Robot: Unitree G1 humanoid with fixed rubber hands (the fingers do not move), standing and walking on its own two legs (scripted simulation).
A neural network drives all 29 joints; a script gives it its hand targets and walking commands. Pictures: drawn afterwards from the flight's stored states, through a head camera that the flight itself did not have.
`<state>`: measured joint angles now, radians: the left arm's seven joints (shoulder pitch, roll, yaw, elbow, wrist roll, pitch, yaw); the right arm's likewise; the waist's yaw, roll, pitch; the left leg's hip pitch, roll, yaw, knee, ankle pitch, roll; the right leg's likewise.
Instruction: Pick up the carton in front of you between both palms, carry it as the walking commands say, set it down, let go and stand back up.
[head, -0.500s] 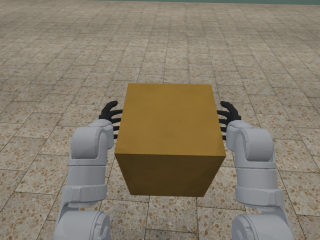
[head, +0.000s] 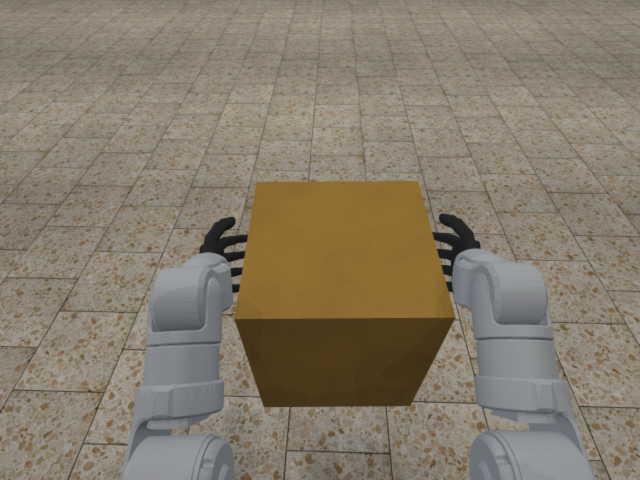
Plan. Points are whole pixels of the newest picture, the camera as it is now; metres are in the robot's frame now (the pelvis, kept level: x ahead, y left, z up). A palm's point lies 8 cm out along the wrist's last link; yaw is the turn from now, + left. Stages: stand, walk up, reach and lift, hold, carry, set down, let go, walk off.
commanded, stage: carry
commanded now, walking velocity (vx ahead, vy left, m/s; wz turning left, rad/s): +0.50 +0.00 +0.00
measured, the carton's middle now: (337, 299) +0.36 -0.02 +0.04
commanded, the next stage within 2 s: none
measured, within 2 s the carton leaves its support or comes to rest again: neither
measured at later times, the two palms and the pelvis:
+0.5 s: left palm (214, 165) +0.58 +0.17 +0.11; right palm (399, 161) +0.57 -0.13 +0.11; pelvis +0.31 +0.02 +0.01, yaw -2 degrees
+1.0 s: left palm (244, 90) +0.86 +0.14 +0.11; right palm (385, 89) +0.85 -0.16 +0.10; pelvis +0.59 +0.00 +0.01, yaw -1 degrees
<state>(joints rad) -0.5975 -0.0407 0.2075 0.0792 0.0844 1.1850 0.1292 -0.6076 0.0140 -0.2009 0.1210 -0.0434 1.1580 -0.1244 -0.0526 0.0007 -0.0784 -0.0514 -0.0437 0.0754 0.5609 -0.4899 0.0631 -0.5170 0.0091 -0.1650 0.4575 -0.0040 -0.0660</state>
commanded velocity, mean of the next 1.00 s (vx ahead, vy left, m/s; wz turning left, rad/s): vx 0.39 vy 0.00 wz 0.00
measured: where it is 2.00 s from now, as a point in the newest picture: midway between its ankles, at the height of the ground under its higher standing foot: (315, 355)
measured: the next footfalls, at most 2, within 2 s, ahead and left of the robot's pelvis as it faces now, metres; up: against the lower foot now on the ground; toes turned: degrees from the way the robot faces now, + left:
left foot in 0.50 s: +0.46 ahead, +0.12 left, +0.00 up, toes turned +8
right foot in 0.98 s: +0.74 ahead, -0.10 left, +0.00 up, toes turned +11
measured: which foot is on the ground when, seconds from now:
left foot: down 0.00-0.02, up 0.04-0.48, down 0.50-1.00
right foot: down 0.00-0.50, up 0.52-0.96, down 0.98-1.00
